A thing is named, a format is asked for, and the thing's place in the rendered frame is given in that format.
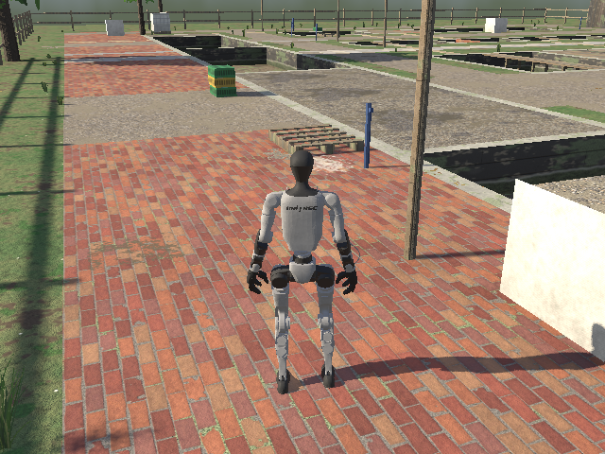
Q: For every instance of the robot left upper arm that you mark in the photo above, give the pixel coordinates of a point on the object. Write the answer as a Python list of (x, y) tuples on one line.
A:
[(272, 200)]

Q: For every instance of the left robot foot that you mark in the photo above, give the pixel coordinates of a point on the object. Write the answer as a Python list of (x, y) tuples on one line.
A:
[(283, 385)]

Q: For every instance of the left robot hand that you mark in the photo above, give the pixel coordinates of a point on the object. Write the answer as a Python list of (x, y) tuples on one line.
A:
[(252, 281)]

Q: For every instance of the robot right upper arm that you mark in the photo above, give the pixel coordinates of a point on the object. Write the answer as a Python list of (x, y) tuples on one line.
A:
[(331, 200)]

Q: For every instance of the robot left shin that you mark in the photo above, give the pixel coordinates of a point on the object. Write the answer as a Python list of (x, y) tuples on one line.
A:
[(281, 347)]

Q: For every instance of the right robot hand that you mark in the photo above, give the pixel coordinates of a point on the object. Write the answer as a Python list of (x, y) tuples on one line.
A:
[(352, 280)]

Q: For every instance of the right robot forearm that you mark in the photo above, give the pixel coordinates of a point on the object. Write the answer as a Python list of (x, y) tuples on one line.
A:
[(346, 254)]

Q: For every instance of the left robot forearm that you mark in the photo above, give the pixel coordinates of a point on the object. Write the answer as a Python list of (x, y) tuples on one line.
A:
[(258, 254)]

